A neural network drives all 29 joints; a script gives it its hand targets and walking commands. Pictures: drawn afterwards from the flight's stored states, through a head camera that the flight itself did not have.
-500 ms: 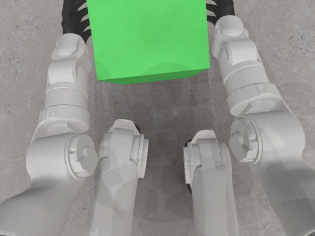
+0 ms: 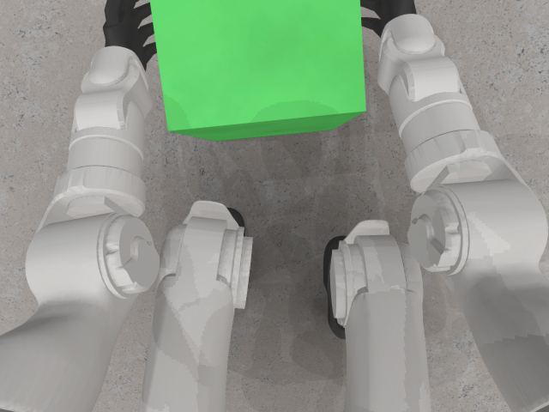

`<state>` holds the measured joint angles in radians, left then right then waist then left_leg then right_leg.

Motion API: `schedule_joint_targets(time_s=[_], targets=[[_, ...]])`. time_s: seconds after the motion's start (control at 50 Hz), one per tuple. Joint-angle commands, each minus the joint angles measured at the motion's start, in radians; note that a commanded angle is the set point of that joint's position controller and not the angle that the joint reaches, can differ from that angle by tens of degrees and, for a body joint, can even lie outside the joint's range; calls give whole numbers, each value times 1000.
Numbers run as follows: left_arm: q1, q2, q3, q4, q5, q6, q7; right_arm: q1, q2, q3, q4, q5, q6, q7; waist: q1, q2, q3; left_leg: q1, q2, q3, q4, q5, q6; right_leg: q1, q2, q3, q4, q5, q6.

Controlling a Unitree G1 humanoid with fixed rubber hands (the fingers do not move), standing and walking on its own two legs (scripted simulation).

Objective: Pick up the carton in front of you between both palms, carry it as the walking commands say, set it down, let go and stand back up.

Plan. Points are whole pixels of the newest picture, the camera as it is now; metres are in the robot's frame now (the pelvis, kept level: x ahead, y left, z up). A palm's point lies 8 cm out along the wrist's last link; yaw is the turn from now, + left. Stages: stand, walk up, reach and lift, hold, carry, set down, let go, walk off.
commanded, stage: set down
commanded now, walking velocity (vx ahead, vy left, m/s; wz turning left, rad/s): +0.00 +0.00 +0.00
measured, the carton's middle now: (263, 57) +0.51 +0.08 -0.25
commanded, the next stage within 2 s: let go in 1.56 s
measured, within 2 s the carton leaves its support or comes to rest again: neither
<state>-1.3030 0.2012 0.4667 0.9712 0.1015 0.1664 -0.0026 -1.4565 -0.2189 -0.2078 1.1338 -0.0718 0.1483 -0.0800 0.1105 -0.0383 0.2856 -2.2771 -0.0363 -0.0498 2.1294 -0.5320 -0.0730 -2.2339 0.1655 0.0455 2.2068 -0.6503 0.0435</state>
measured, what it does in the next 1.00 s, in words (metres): rises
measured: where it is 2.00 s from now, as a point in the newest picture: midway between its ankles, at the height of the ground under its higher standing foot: (282, 290)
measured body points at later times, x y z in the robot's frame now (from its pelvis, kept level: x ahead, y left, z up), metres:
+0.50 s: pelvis -0.01 +0.01 -0.01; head +0.37 +0.02 +0.23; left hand +0.49 +0.27 -0.20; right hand +0.56 -0.12 -0.20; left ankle +0.12 +0.13 -0.34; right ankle +0.09 -0.11 -0.34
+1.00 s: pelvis +0.00 +0.01 +0.08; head +0.33 +0.03 +0.38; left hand +0.50 +0.27 -0.04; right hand +0.58 -0.10 -0.04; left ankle +0.12 +0.13 -0.34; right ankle +0.09 -0.11 -0.34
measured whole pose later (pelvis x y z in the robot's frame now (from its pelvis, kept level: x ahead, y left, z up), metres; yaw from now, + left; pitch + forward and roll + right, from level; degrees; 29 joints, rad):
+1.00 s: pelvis +0.00 +0.01 +0.08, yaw +1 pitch +45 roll -1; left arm -1.17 0.26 0.31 0.89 -0.11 0.12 0.09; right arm -1.33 -0.33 -0.14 1.03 0.06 0.15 -0.08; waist 0.11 -0.03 0.03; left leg -2.17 -0.02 -0.03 1.84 -0.47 -0.02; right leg -2.10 0.07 0.03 1.91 -0.59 0.03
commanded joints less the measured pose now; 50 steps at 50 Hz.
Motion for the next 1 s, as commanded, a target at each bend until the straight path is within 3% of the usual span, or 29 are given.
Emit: schedule_joint_targets(time_s=[0.0, 0.18, 0.22, 0.26, 0.28, 0.32, 0.38, 0.46, 0.58, 0.66, 0.78, 0.88, 0.98], targets=[[-495, -636, -242, -38, -40, -18, -198, -381, 691, 169, -50, 19, -19, 198, 30, -73, -797, 421, -54, 103, -102, 283, 56, 226, 6, -52, -223, 245, -49], [-439, -501, -158, 10, -14, -42, -166, -365, 535, 133, -51, -4, -31, 179, 35, -72, -778, 425, -38, 106, -92, 262, 44, 271, -13, -42, -217, 235, -32], [-367, -298, -88, 40, -7, -68, -117, -326, 326, 111, -56, -2, -45, 137, 41, -64, -795, 446, -24, 111, -90, 269, 29, 309, -32, -41, -214, 240, -19], [-232, 95, 11, 80, 0, -118, -10, -245, -76, 66, -70, 12, -66, 41, 47, -49, -824, 483, 1, 106, -98, 273, 16, 357, -62, -39, -217, 245, -1], [-219, 212, 19, 89, -22, -142, 34, -241, -191, 66, -72, 37, -74, 4, 52, -39, -853, 509, 7, 104, -101, 284, 15, 374, -71, -32, -219, 247, 4], [-245, 266, -25, 115, -101, -167, 69, -266, -227, 111, -66, 104, -79, -20, 63, -50, -896, 536, 18, 99, -96, 318, 24, 396, -80, -23, -209, 263, 7], [-284, 288, -98, 117, -193, -191, 75, -315, -213, 189, -93, 196, -93, -15, 77, -83, -958, 533, 30, 95, -86, 371, 37, 415, -98, -18, -187, 307, 9], [-291, 287, -179, 82, -282, -199, 68, -324, -208, 249, -153, 271, -100, -4, 83, -87, -1076, 605, 39, 90, -81, 450, 43, 455, -109, -28, -167, 352, 5], [-230, 307, -211, -46, -336, -168, 90, -260, -266, 214, -235, 258, -75, -25, 63, -72, -1349, 805, 29, 106, -119, 482, 29, 564, -100, -87, -185, 335, -2], [-184, 289, -220, -166, -329, -116, 113, -233, -275, 166, -329, 225, -32, -43, 48, -49, -1502, 928, 6, 127, -180, 461, 28, 606, -76, -117, -246, 299, -14], [-128, 206, -184, -163, -254, -67, 116, -146, -234, 84, -228, 167, 1, -25, 28, 1, -1226, 799, -7, 128, -300, 313, 22, 440, -70, -119, -369, 164, -33], [-98, 172, -160, -161, -214, -71, 100, -114, -214, 55, -180, 137, -15, -5, 28, 8, -1205, 783, -6, 123, -372, 329, 13, 440, -66, -108, -446, 189, -34], [-66, 181, -138, -200, -203, -61, 92, -109, -209, 55, -223, 126, -11, -3, 41, -18, -1307, 832, -14, 135, -444, 365, 11, 542, -59, -108, -522, 233, -28]])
